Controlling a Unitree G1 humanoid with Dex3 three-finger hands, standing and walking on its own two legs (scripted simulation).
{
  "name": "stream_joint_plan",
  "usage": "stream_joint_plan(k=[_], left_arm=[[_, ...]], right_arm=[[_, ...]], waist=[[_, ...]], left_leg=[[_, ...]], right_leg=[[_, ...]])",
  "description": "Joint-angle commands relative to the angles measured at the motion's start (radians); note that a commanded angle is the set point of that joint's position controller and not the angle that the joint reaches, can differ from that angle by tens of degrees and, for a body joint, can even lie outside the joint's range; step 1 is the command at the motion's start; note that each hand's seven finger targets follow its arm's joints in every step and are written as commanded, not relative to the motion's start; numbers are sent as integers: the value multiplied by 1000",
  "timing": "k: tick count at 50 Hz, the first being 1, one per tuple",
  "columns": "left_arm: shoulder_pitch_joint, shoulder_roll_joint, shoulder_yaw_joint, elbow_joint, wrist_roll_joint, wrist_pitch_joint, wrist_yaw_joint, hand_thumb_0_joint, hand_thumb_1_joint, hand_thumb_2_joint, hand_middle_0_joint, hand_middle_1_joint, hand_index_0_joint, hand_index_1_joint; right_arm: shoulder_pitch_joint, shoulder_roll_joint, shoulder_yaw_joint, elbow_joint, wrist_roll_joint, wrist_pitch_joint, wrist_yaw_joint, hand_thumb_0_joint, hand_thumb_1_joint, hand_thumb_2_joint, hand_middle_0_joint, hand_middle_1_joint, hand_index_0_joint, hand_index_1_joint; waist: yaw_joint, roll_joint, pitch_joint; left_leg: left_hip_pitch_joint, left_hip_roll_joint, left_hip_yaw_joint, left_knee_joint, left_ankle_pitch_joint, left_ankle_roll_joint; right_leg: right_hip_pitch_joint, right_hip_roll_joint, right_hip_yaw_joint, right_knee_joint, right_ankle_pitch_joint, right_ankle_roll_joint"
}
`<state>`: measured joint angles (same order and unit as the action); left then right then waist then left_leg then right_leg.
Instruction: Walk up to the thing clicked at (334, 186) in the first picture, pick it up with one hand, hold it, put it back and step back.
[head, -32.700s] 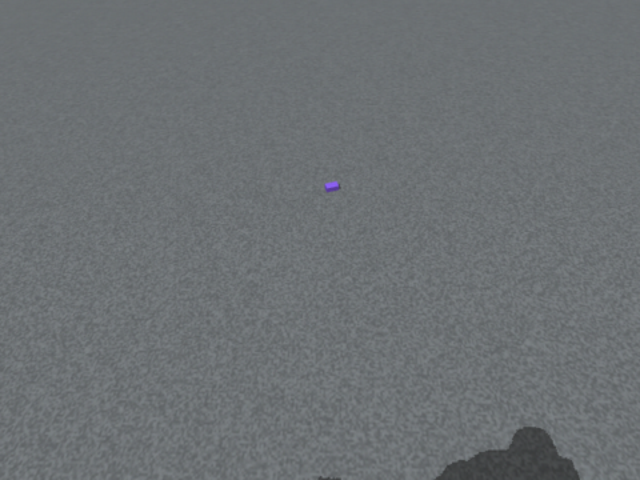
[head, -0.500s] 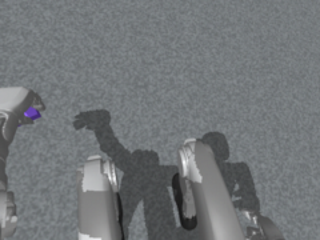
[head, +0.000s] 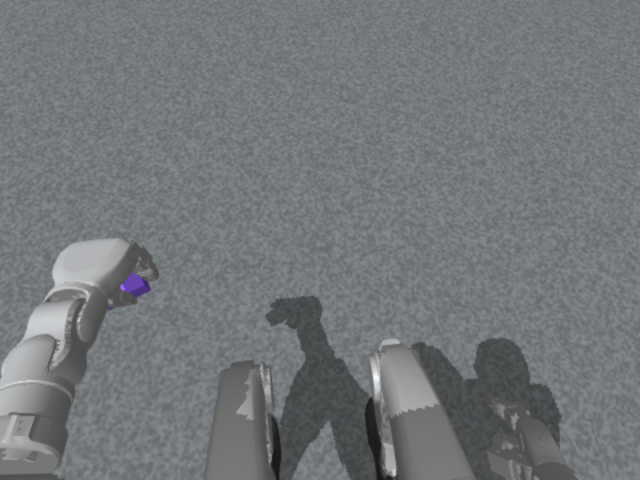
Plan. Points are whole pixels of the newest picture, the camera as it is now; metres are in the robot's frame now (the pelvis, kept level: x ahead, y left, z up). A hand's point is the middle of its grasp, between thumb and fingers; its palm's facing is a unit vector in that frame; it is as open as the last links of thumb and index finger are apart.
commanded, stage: lift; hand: left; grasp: from above
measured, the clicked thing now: (123, 286) +0.40 +0.28 -0.12
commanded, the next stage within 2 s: hold in 0.72 s
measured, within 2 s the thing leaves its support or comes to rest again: neither
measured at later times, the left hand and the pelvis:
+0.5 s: hand (84, 265) +0.36 +0.23 +0.08, palm faces -0.46 -0.04 -0.89, open 5.1 cm; pelvis +0.04 -0.01 +0.15, yaw +1 degrees
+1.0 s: hand (58, 217) +0.38 +0.23 +0.14, palm faces -0.48 -0.03 -0.88, open 5.2 cm; pelvis +0.07 +0.00 +0.20, yaw +0 degrees
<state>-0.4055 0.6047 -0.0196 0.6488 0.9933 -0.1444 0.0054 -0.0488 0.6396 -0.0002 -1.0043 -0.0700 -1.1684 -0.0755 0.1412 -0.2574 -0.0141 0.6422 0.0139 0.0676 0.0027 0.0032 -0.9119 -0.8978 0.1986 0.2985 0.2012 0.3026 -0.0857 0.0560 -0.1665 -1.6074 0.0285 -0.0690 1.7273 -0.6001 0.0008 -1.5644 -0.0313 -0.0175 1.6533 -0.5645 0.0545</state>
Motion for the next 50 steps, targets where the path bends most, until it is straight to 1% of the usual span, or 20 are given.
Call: stream_joint_plan(k=[1,2,3,5,7,8,10,11,13,16,18,22,25,31,37,38,41,42,45,50], left_arm=[[-226,242,91,-202,-25,13,41,0,839,47,-1154,-118,-1196,-75],[-217,211,73,-204,-28,13,43,0,826,33,-1145,-109,-1187,-66],[-210,222,83,-191,-29,14,48,0,826,45,-1144,-116,-1186,-73],[-227,194,63,-183,-21,14,61,0,817,51,-1140,-117,-1180,-76],[-201,193,65,-145,-15,15,72,0,813,55,-1138,-116,-1178,-76],[-198,169,48,-134,-16,15,75,0,813,49,-1134,-124,-1176,-82],[-218,158,36,-121,1,12,84,0,802,55,-1125,-141,-1168,-98],[-203,161,42,-94,8,14,93,0,797,54,-1123,-136,-1164,-94],[-209,121,15,-89,6,16,104,0,805,55,-1125,-141,-1169,-97],[-225,123,13,-43,20,22,121,0,794,79,-1121,-151,-1161,-110],[-216,90,-15,-27,27,27,128,0,803,85,-1125,-160,-1167,-117],[-237,109,-8,-17,31,37,144,0,803,97,-1134,-154,-1172,-116],[-261,93,-16,-22,29,47,157,0,802,103,-1138,-140,-1172,-105],[-224,45,-59,-1,24,69,138,0,762,95,-1108,-131,-1143,-95],[-212,47,-62,-22,12,72,113,0,772,71,-1106,-120,-1147,-78],[-229,35,-72,-32,10,72,111,0,758,82,-1108,-109,-1143,-73],[-221,36,-70,-40,14,68,108,0,765,115,-1124,-104,-1154,-73],[-213,44,-57,-37,11,67,107,0,781,61,-1113,-105,-1157,-60],[-221,56,-63,-55,28,68,92,0,791,64,-1122,-102,-1166,-59],[-216,34,-74,-75,22,59,61,0,764,71,-1095,-110,-1140,-64]], right_arm=[[79,-165,-67,-71,14,-40,-40,0,-907,-902,200,300,200,300],[82,-158,-65,-66,14,-45,-45,0,-906,-902,200,300,200,300],[78,-160,-65,-68,17,-50,-49,0,-905,-901,200,300,200,300],[81,-149,-61,-58,17,-60,-57,0,-904,-902,200,300,200,300],[75,-148,-60,-53,19,-71,-63,0,-905,-902,200,300,200,300],[76,-146,-61,-48,19,-77,-66,0,-907,-902,200,300,200,300],[88,-141,-60,-38,18,-86,-70,0,-909,-903,200,300,200,300],[86,-141,-63,-35,19,-89,-70,0,-909,-903,200,300,200,300],[89,-133,-64,-32,21,-95,-69,0,-909,-903,200,300,200,300],[97,-135,-66,-22,20,-101,-69,0,-910,-904,200,300,200,300],[104,-131,-67,-19,20,-104,-68,0,-910,-903,200,300,200,300],[104,-133,-72,-16,23,-107,-67,0,-910,-903,200,300,200,300],[105,-131,-74,-20,24,-108,-63,0,-908,-901,200,300,200,300],[113,-130,-79,-18,27,-105,-61,0,-905,-899,200,300,200,300],[99,-132,-81,-25,28,-100,-62,0,-902,-897,200,300,200,300],[99,-130,-78,-27,28,-99,-62,0,-903,-898,200,300,200,300],[92,-126,-74,-30,29,-95,-62,0,-901,-898,200,300,200,300],[88,-130,-77,-34,30,-94,-62,0,-900,-895,200,300,200,300],[84,-133,-80,-32,32,-87,-62,0,-900,-896,200,300,200,300],[92,-131,-80,-27,30,-78,-62,0,-898,-895,200,300,200,300]], waist=[[-8,77,-473],[-13,73,-450],[-6,62,-431],[-13,55,-405],[-1,33,-362],[-2,36,-349],[-3,47,-343],[11,38,-337],[5,24,-319],[12,26,-292],[11,8,-292],[29,3,-274],[32,2,-254],[38,-9,-234],[47,-1,-215],[38,-11,-204],[49,-15,-181],[50,-18,-181],[55,-20,-210],[51,-17,-208]], left_leg=[[507,-10,6,-405,42,25],[527,-9,7,-426,54,22],[540,-8,6,-456,35,24],[587,-9,11,-497,47,22],[604,-12,14,-541,35,23],[625,-12,12,-567,34,20],[676,-16,24,-596,74,16],[699,-17,24,-617,91,15],[730,-20,31,-652,111,15],[782,-23,44,-705,128,14],[822,-30,51,-730,178,13],[902,-32,61,-797,230,11],[950,-35,66,-850,227,9],[1061,-30,58,-931,327,0],[1152,-23,63,-998,392,-5],[1150,-25,63,-1006,387,-2],[1155,-33,73,-1029,375,0],[1170,-32,76,-1037,379,-1],[1216,-35,81,-1046,454,-1],[1261,-32,84,-1067,521,-2]], right_leg=[[387,48,-36,-317,87,-64],[404,47,-32,-342,95,-64],[432,49,-30,-370,78,-63],[477,50,-21,-426,82,-64],[530,51,-11,-480,63,-64],[548,52,-8,-501,62,-63],[590,53,3,-546,87,-66],[615,52,4,-568,94,-67],[664,54,10,-617,105,-65],[720,58,14,-675,117,-62],[761,60,16,-710,157,-62],[839,58,18,-775,208,-60],[887,56,22,-824,209,-58],[961,60,18,-882,299,-60],[1018,64,8,-936,343,-63],[1029,65,10,-947,341,-61],[1051,60,19,-978,336,-62],[1060,60,17,-985,336,-61],[1105,60,20,-997,402,-60],[1130,64,17,-1010,458,-62]])
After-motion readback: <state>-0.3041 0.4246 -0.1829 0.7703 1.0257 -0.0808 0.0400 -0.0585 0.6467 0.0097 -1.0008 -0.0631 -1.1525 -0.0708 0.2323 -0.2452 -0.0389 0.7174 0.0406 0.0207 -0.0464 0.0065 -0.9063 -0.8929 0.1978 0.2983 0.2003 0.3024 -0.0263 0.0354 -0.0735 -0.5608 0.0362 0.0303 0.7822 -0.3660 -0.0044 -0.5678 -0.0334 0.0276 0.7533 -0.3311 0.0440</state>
